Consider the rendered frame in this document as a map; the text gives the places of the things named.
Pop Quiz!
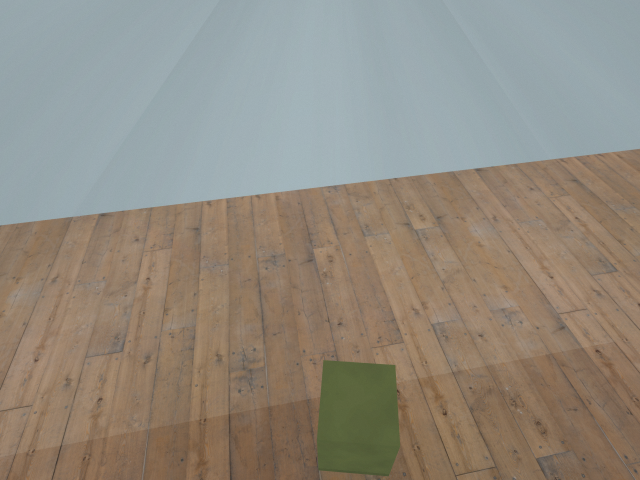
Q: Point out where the carton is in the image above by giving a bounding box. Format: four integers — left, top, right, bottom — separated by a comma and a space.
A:
317, 360, 400, 476

